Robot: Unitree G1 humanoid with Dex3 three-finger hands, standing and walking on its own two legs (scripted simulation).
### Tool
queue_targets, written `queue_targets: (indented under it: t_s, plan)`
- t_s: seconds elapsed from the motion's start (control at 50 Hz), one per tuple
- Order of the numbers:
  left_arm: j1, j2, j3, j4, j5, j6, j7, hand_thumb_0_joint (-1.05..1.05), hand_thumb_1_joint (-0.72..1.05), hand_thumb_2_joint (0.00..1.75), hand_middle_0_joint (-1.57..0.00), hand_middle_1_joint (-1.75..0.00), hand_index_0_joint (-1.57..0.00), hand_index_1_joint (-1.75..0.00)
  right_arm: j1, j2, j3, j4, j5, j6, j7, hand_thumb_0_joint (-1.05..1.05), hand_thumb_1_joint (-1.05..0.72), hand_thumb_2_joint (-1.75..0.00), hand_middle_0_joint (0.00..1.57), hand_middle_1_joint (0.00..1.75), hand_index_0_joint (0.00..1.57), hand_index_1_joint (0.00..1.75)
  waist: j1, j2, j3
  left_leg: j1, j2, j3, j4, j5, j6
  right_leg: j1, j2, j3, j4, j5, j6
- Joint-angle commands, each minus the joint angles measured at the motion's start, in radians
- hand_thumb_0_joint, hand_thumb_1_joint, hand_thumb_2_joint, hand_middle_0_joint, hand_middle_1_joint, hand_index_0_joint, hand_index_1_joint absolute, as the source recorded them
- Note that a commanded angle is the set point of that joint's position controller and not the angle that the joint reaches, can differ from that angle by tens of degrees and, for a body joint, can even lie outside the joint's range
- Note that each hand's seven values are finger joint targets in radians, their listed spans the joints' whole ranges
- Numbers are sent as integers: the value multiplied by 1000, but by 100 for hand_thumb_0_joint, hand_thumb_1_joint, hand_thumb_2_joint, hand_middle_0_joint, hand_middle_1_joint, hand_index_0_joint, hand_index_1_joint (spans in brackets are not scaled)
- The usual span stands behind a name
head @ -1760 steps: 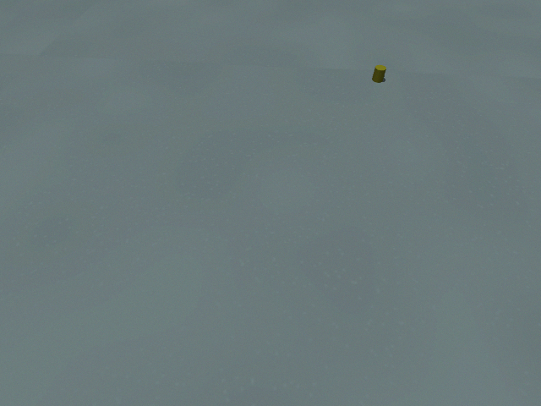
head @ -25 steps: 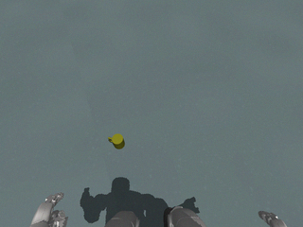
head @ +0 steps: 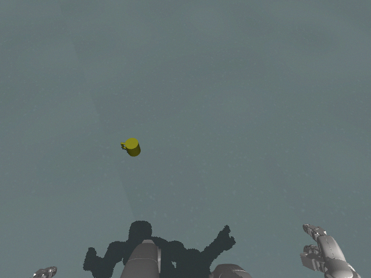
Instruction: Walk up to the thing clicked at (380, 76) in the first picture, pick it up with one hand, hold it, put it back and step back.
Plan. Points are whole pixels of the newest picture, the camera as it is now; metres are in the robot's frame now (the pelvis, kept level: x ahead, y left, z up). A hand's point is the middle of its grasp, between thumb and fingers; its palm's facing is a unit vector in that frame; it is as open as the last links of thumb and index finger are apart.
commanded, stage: step back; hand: left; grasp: from above
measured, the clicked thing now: (130, 146) +0.78 +0.34 -0.70
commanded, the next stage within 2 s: stand in 1.64 s
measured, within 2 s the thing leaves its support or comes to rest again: neither
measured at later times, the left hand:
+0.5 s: hand out of the picture -0.06 +0.23 -0.13, palm faces +0.09 -0.94 -0.34, open 7.4 cm
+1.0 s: hand out of the picture -0.23 +0.23 -0.13, palm faces +0.09 -0.90 -0.42, open 7.4 cm
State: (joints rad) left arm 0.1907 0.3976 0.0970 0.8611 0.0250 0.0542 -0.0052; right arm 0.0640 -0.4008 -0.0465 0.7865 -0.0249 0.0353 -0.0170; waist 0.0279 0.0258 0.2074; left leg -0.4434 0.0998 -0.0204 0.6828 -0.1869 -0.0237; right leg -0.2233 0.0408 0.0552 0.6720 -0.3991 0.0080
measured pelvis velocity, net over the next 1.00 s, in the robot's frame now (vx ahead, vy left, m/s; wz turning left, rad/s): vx -0.26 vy -0.05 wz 0.07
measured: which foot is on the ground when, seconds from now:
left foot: down 0.00-0.02, up 0.04-0.32, down 0.34-0.70, up 0.72-0.90, down 0.92-1.00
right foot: down 0.00-0.36, up 0.38-0.64, down 0.66-0.98, up 1.00-1.00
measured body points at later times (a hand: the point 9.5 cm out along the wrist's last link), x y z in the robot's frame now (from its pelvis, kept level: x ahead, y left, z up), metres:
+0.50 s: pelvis -0.17 -0.03 +0.02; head -0.11 +0.00 +0.46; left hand -0.07 +0.28 -0.11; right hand -0.06 -0.33 -0.09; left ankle -0.15 +0.08 -0.71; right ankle -0.15 -0.17 -0.63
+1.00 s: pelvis -0.26 -0.05 +0.01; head -0.24 -0.06 +0.46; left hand -0.24 +0.28 -0.10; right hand -0.17 -0.36 -0.12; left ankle -0.26 +0.08 -0.71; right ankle -0.25 -0.19 -0.71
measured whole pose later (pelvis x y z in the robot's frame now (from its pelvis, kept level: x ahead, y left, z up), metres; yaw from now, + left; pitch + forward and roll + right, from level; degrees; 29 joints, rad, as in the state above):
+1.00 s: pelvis -0.26 -0.05 +0.01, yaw +4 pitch -3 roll +2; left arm 0.24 0.40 0.06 0.96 0.04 -0.01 0.00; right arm 0.23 -0.37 -0.06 0.98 -0.04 0.01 0.03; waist 0.04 -0.03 0.08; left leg -0.24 -0.06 -0.03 0.59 -0.30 0.00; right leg -0.28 -0.07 0.05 0.73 -0.42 -0.02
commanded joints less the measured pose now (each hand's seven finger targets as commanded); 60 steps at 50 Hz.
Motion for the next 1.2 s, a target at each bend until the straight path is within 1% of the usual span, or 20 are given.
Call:
queue_targets:
  t_s: [0.0,0.02,0.1,0.2,0.26,0.3,0.34,0.36,0.44,0.62,0.66,0.68,0.7,0.76,0.84,0.9,0.94,0.96,0.98,1.18]
  plan:
    - [51,364,92,-92,25,-25,1,0,90,90,-20,-30,-20,-30,9,-161,-61,-86,16,1,-26,0,-90,-90,20,30,20,30,39,-306,-223,-70,-201,-72,336,-417,23,-126,-407,476,-387,55,-261]
    - [-52,389,95,-131,22,-28,9,0,90,90,-20,-30,-20,-30,26,-211,-83,-67,17,4,-34,0,-90,-90,20,30,20,30,21,-341,-149,9,-144,-136,493,-422,17,-335,-477,566,-444,-9,-315]
    - [-157,227,59,-150,22,-31,21,0,90,90,-20,-30,-20,-30,134,-177,-56,9,27,-6,-21,0,-90,-90,20,30,20,30,-55,-183,-149,-13,-229,-125,564,-257,13,-184,-229,133,-258,306,-183]
    - [-17,204,50,-146,28,-23,38,0,90,90,-20,-30,-20,-30,100,-147,-37,-15,12,-28,-25,0,-90,-90,20,30,20,30,29,-227,-219,-74,-171,-49,217,-362,0,153,-262,152,-173,542,-212]
    - [-52,220,48,-163,11,-13,42,0,90,90,-20,-30,-20,-30,192,-147,-44,12,0,-34,-21,0,-90,-90,20,30,20,30,-4,-247,-303,58,-109,-14,-99,-255,26,205,-297,173,-68,638,-193]
    - [-58,204,28,-174,1,3,34,0,90,90,-20,-30,-20,-30,236,-163,-60,39,-5,-35,-18,0,-90,-90,20,30,20,30,-21,-162,-315,228,-113,-19,-322,36,48,73,-232,115,16,541,-126]
    - [-44,135,12,-183,-12,6,32,0,90,90,-20,-30,-20,-30,162,-308,-91,18,-22,-26,-14,0,-90,-90,20,30,20,30,7,194,-283,365,219,-448,-329,313,205,-322,28,-49,296,-166,-30]
    - [-119,187,33,-194,-5,5,46,0,90,90,-20,-30,-20,-30,142,-389,-102,-10,-19,-28,-12,0,-90,-90,20,30,20,30,-64,261,-261,172,353,-570,-343,328,351,-240,0,74,472,-285,-11]
    - [-27,187,30,-115,-20,8,31,0,90,90,-20,-30,-20,-30,6,-222,-56,-32,-21,-32,-26,0,-90,-90,20,30,20,30,31,81,-212,157,125,-171,-251,415,236,-244,66,124,643,-101,-21]
    - [97,159,23,9,0,-86,30,0,90,90,-20,-30,-20,-30,84,-216,-63,18,-11,6,10,0,-90,-90,20,30,20,30,-15,104,-291,249,47,-82,-36,-26,168,89,3,-63,-400,80,-18]
    - [97,275,48,21,25,-101,35,0,90,90,-20,-30,-20,-30,104,-104,-28,-8,-1,2,14,0,-90,-90,20,30,20,30,-12,-178,-244,-133,-108,-64,130,-325,59,199,-239,401,-356,29,-93]
    - [13,334,59,-21,28,-97,37,0,90,90,-20,-30,-20,-30,28,-155,-45,-22,-6,3,6,0,-90,-90,20,30,20,30,19,-132,-195,-45,-81,-140,192,-372,31,-78,-407,505,-397,-159,-231]
    - [-86,353,57,-34,29,-96,38,0,90,90,-20,-30,-20,-30,24,-197,-66,11,-6,3,5,0,-90,-90,20,30,20,30,0,-177,-116,70,-54,-164,260,-341,26,-292,-431,537,-432,-281,-255]
    - [-106,242,32,-22,16,-109,35,0,90,90,-20,-30,-20,-30,56,-180,-54,59,12,-13,22,0,-90,-90,20,30,20,30,-31,-129,-85,20,-117,-121,224,-217,14,-131,-258,235,-338,-32,-175]
    - [-11,272,41,14,24,-105,22,0,90,90,-20,-30,-20,-30,32,-171,-50,56,-7,-35,35,0,-90,-90,20,30,20,30,24,-191,-93,33,-112,-58,35,-293,4,-63,-258,242,-344,-190,-174]
    - [-55,262,30,5,18,-89,13,0,90,90,-20,-30,-20,-30,131,-161,-62,105,-10,-56,38,0,-90,-90,20,30,20,30,-32,-206,-134,223,-129,15,-233,-223,28,-94,-248,178,-269,-143,-151]
    - [3,158,-2,4,12,-80,10,0,90,90,-20,-30,-20,-30,206,-215,-90,132,-23,-76,26,0,-90,-90,20,30,20,30,-44,26,-207,449,6,-275,-385,-274,83,-249,-133,45,53,-17,-79]
    - [-42,140,-6,1,-7,-83,11,0,90,90,-20,-30,-20,-30,203,-303,-104,126,-19,-78,26,0,-90,-90,20,30,20,30,-59,173,-193,429,186,-587,-461,-494,196,-399,-20,-101,200,-132,-33]
    - [-87,238,23,11,6,-87,19,0,90,90,-20,-30,-20,-30,202,-340,-113,120,-13,-76,31,0,-90,-90,20,30,20,30,-72,98,-120,263,238,-661,-492,-603,280,-345,-68,-6,277,-179,-37]
    - [67,162,19,82,-1,-112,10,0,90,90,-20,-30,-20,-30,89,-187,-58,84,4,-56,24,0,-90,-90,20,30,20,30,34,109,-205,85,24,-161,-165,-44,140,135,-14,-122,-231,148,-34]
